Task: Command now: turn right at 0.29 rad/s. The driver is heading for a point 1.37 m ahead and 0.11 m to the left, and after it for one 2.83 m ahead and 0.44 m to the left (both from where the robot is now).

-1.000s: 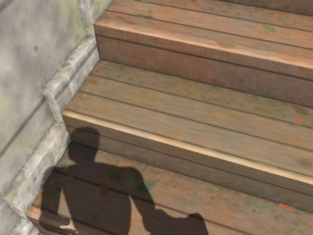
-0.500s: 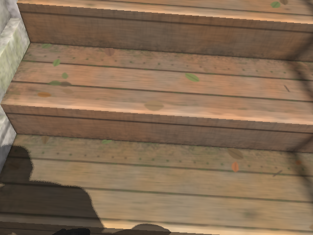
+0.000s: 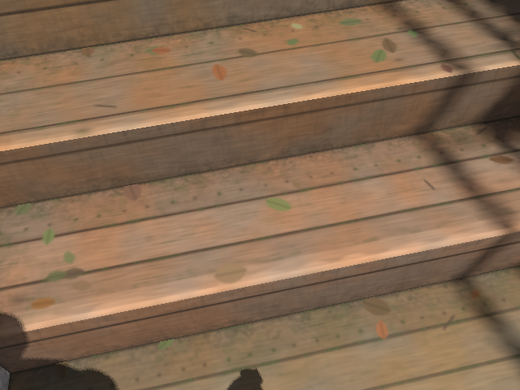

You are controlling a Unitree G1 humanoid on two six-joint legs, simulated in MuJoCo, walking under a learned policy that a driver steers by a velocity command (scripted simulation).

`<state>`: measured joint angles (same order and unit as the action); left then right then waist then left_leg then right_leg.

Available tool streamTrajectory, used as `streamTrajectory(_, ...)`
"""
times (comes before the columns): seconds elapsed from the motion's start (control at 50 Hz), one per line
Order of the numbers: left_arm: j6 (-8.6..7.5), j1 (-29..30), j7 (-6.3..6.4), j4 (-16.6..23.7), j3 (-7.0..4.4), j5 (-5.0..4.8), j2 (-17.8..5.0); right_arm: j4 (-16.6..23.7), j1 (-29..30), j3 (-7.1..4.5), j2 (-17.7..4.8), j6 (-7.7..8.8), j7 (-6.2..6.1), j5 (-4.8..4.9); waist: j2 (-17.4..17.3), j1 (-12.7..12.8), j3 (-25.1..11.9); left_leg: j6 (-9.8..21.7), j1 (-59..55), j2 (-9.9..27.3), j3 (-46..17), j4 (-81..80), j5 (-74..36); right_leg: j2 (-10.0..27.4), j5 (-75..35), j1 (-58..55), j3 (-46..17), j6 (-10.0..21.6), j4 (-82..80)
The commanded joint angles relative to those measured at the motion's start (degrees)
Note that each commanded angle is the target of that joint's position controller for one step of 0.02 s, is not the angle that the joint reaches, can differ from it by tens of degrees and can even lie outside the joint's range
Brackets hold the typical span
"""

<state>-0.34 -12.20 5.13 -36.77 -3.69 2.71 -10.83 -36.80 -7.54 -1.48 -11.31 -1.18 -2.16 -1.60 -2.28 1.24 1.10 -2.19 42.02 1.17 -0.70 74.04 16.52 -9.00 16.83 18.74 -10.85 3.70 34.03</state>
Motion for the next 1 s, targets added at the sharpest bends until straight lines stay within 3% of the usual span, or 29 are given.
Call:
streamTrajectory(0.02, -0.98, 2.09, -0.82, 4.78, -1.97, 0.01, -6.24, 3.61, -0.3, -0.38, -2.35, 1.37, 0.1, 1.17, 12.45, -1.22, -9.27, 2.68, -13.95, 1.35, -1.35, -22.14, 2.96, 15.15, -54.1, -8.03, -6.71, 7.42, -7.38)
streamTrajectory(0.04, -1.05, 1.1, -1.55, 4.53, -1.89, -0.4, -5.78, 2.03, -4.01, -1.21, -3.15, 1.22, -0.54, 1.09, 14.86, -1.65, -10.3, 3.56, -19.21, 0.87, -0.43, -28.83, 1.74, 14.99, -56.68, -8.83, -7.82, 6.68, -7.01)
streamTrajectory(0.08, -0.65, 1.39, -3.12, 4.53, -1.85, -3.06, -5.53, -0.9, -9.66, -1.52, -2.29, 2.62, -0.97, 1.82, 11.41, -4.0, -10.02, 4.3, -29.18, -1.01, 2.55, -52.09, -14.68, 11.18, -51.8, -11.12, -5.75, 3.53, -2.48)
streamTrajectory(0.1, -0.18, 1.1, -3.43, 4.71, -1.78, -3.65, -3.97, -1.36, -7.89, -1.37, -2.6, 3.24, -1.51, 0.46, 2.04, -2.45, -8.5, 4.36, -34.94, 2.02, -1.1, -54.74, -24.96, 7.85, -35.65, -5.41, -4.1, 0.8, 6.32)
streamTrajectory(0.12, -0.07, -5.95, -3.69, 5.09, -1.34, -2.96, -0.61, 0.01, -6.53, -1.58, -5.92, 3.42, -1.64, 0.64, -15.98, 1.34, -11.0, 8.88, -46.29, 16.96, -14.67, -49.21, -66.06, 1.25, 7.39, 8.24, 2.1, -3.06, 16.99)
streamTrajectory(0.14, 1.0, -8.25, -3.66, 2.11, -1.9, -1.99, -3.62, 1.47, -4.14, -1.0, -4.3, 3.46, -1.31, 1.82, -15.22, 0.65, -15.43, 15.24, -40.89, 21.64, -19.4, -49.09, -66.44, 1.15, 15.98, 7.52, 4.02, -5.54, 24.03)
streamTrajectory(0.16, 1.65, -5.75, -3.96, 0.68, -2.1, -1.9, -4.14, 2.34, -2.0, -0.28, -1.3, 3.52, -1.23, 1.32, -9.24, 0.55, -14.19, 16.54, -35.62, 18.66, -17.52, -51.78, -52.92, 4.01, 13.22, 5.57, 4.05, -6.78, 28.0)
streamTrajectory(0.2, 3.53, -2.88, -5.24, 0.65, -0.68, -2.32, -1.39, 0.16, -3.82, 0.98, 0.9, 3.88, -1.1, 1.96, -3.34, 1.19, -9.16, 12.2, -35.0, 13.8, -14.56, -52.81, -34.95, 5.27, 12.19, 7.06, 4.19, -7.92, 25.96)
streamTrajectory(0.28, 5.43, -1.86, -5.62, -0.92, 0.07, -2.37, -0.9, 0.18, -4.53, 0.56, -1.08, 3.24, -2.05, 2.35, -8.65, 0.04, -3.27, 6.81, -33.38, 8.86, -10.97, -57.68, -11.61, 6.23, 7.46, 4.58, 9.65, -7.52, 12.02)
streamTrajectory(0.36, 4.71, -2.78, -4.5, -2.43, 0.71, -2.31, 0.43, -0.28, -7.04, 0.0, -0.87, 3.99, -2.22, 2.16, -9.81, -0.94, -2.96, 7.85, -31.32, 9.5, -11.25, -57.58, -8.78, 7.73, 4.54, 0.27, 10.81, -5.89, 4.96)
streamTrajectory(0.4, 3.12, -4.77, -4.03, -4.14, 1.03, -1.64, 0.16, -1.65, -9.24, -0.53, -1.07, 4.1, -2.07, 1.28, -6.1, -1.26, -3.17, 9.13, -30.08, 8.71, -10.52, -57.24, -2.97, 7.94, 2.43, -2.48, 11.77, -5.16, 0.88)
streamTrajectory(0.44, 2.17, -6.72, -3.95, -6.2, 1.43, -1.89, 1.07, -3.19, -11.35, -1.62, -2.19, 3.38, -2.47, 1.54, -3.42, -0.2, 0.36, 9.41, -24.34, 7.69, -9.78, -57.21, 6.23, 7.95, -1.93, -7.3, 11.6, -3.58, -6.33)
streamTrajectory(0.46, 1.9, -7.42, -3.81, -6.92, 1.47, -0.91, 0.63, -3.39, -11.55, -1.59, -1.75, 3.0, -2.59, 1.82, -2.38, -0.02, 0.97, 9.11, -22.11, 7.16, -10.21, -57.01, 12.4, 8.09, -2.39, -8.27, 10.94, -3.01, -7.41)
streamTrajectory(0.5, 1.56, -9.24, -4.08, -6.69, 1.33, -0.97, -0.7, -1.87, -9.99, -1.56, -1.0, 2.37, -1.85, 2.63, -4.9, 0.65, 1.71, 9.43, -19.1, 5.41, -11.08, -56.12, 22.87, 10.15, 2.45, -7.65, 8.28, -1.02, -10.19)
streamTrajectory(0.52, 1.03, -9.45, -4.53, -6.9, 0.75, -0.55, -3.24, -3.01, -12.02, -2.36, -2.9, 2.18, -1.61, 2.71, 3.06, -0.82, 3.76, 9.49, -19.9, 2.46, -7.14, -56.01, 23.22, 8.26, 13.28, -2.42, 8.26, 0.3, -8.98)
streamTrajectory(0.54, 0.61, -8.77, -4.43, -6.24, 0.85, -1.66, -1.8, -2.7, -10.16, -2.61, -4.45, 2.18, -1.54, 2.88, 3.05, 0.41, 6.06, 9.92, -20.1, 2.89, -7.67, -53.11, 23.11, 8.99, 14.7, 0.44, 6.71, 1.82, -10.5)
streamTrajectory(0.58, -0.07, -10.24, -4.25, -6.37, 0.73, -1.52, -2.45, -2.93, -9.61, -2.66, -4.4, 2.53, -0.99, 2.6, 6.18, 0.57, 6.53, 10.58, -19.89, 1.98, -6.56, -48.69, 22.12, 10.75, 18.64, 1.45, 2.87, 4.01, -13.08)
streamTrajectory(0.62, -0.11, -9.75, -3.87, -5.49, 0.39, -1.92, -3.58, -2.52, -8.61, -2.07, -2.18, 3.5, -0.01, 2.33, 7.57, -0.77, 3.56, 10.99, -24.31, 0.53, -4.75, -46.91, 14.0, 13.06, 18.78, 2.04, -1.72, 5.16, -15.76)
streamTrajectory(0.66, -0.5, -8.78, -3.88, -4.68, 0.08, -2.09, -4.24, -3.77, -11.51, -2.01, -2.19, 4.13, 0.22, 1.85, 6.7, -2.26, 2.93, 11.47, -28.81, 0.46, -5.04, -48.08, 11.83, 13.0, 16.61, 3.47, -2.32, 5.42, -16.12)
streamTrajectory(0.7, -1.06, -5.72, -4.09, -2.92, 0.43, -2.6, -2.85, -5.07, -14.37, -2.5, -4.25, 4.67, 0.1, 1.89, 2.0, -3.43, 3.78, 12.99, -32.36, 3.63, -10.34, -53.92, 13.3, 9.32, 9.12, 5.83, 3.0, 4.59, -10.51)
streamTrajectory(0.76, -2.02, -5.37, -4.68, -1.9, 0.86, -1.17, -2.22, -6.85, -19.51, -4.2, -9.02, 4.29, 0.07, 1.72, -7.86, -5.34, -0.37, 19.61, -43.65, 14.0, -28.23, -61.71, 18.84, 5.99, 1.19, 16.52, 11.72, 2.17, 7.27)
streamTrajectory(0.8, -2.78, -3.0, -5.25, -0.8, 0.93, -0.01, -2.21, -7.24, -17.13, -4.28, -9.39, 4.06, 0.28, 1.45, -3.94, -5.2, 1.14, 22.68, -40.96, 16.53, -29.32, -65.72, 20.55, 7.95, 4.19, 19.51, 13.89, 0.63, 14.82)
streamTrajectory(0.86, -3.22, -0.23, -4.89, 2.43, 0.74, -0.9, -2.59, -7.61, -11.09, -4.06, -8.9, 5.37, -0.34, 1.34, -4.33, -2.56, 4.34, 20.14, -34.94, 14.87, -20.35, -67.2, 4.94, 11.79, 4.4, 17.0, 11.92, 0.0, 14.24)
streamTrajectory(0.88, -3.43, -4.1, -5.23, 1.47, 1.22, -0.31, -2.0, -8.17, -10.09, -3.85, -8.54, 5.56, -0.68, 1.35, -2.93, -0.67, 1.62, 18.91, -32.48, 13.22, -15.04, -65.86, -1.71, 11.17, 6.18, 10.16, 12.18, 0.35, 11.2)
streamTrajectory(0.92, -3.44, -16.87, -4.45, -2.63, 0.22, -0.29, -2.22, -8.08, -3.55, -3.77, -7.88, 5.39, -0.35, 2.1, -1.81, 6.42, -2.65, 17.84, -24.78, 8.57, -6.54, -56.01, -26.88, 8.02, -0.61, -9.4, 15.01, 2.39, -0.58)
streamTrajectory(0.94, -3.33, -23.48, -3.56, -4.41, -1.24, -0.21, -4.15, -7.25, -1.32, -3.59, -7.15, 6.1, 0.39, 2.62, 1.67, 11.58, -4.39, 16.41, -22.12, 5.46, -1.23, -40.93, -46.6, 7.32, -6.95, -17.97, 14.25, 1.9, -8.91)
streamTrajectory(0.96, -3.11, -31.08, -2.65, -6.74, -2.63, 0.3, -8.21, -6.04, 0.35, -3.28, -5.83, 6.8, 1.36, 3.5, 7.1, 14.71, -7.93, 13.36, -13.19, 2.18, 0.33, -23.63, -34.37, 12.63, -8.28, -27.61, 5.64, 1.98, -17.53)
streamTrajectory(0.98, -2.67, -30.97, -2.23, -7.16, -2.87, -0.25, -12.73, -5.28, 0.39, -1.8, 0.5, 8.04, 1.83, 2.09, 20.41, 11.76, -5.24, 9.04, 0.88, -6.21, 3.7, -0.53, 5.02, 25.47, -37.61, -31.31, -10.67, 3.97, -18.92)
streamTrajectory(1.0, -2.33, -28.56, -1.83, -5.7, -2.83, 0.83, -14.54, -6.11, -7.53, -2.11, 1.56, 7.98, 1.48, 2.21, 18.64, 8.46, -10.97, 8.94, 10.76, -8.38, -5.52, 23.49, 9.13, 30.34, -53.26, -35.78, -22.79, 13.44, -16.82)
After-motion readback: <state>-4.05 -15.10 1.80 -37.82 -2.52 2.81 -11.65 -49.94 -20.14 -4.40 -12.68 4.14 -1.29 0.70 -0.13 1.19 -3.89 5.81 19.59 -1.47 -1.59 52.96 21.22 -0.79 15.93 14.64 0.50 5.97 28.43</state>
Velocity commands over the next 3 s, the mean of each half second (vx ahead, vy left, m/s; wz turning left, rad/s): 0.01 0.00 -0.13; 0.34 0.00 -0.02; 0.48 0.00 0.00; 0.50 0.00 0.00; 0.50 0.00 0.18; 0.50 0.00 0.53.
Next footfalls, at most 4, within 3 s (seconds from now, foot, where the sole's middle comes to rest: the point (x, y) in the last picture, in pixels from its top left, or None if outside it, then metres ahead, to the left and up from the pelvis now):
0.10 left None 0.09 0.14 -0.77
0.48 right None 0.04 -0.06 -0.76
0.94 right None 0.15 -0.10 -0.77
1.30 left None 0.40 0.02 -0.59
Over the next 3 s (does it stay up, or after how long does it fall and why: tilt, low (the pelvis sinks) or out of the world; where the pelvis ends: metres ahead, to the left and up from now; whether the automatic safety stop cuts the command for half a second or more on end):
stays up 1.29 -0.09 0.60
